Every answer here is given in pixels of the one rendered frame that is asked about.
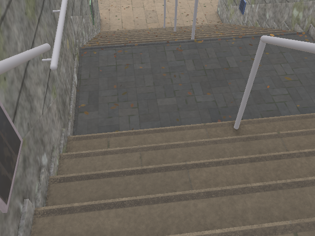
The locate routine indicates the stairs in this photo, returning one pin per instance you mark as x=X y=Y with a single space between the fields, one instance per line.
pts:
x=132 y=36
x=204 y=179

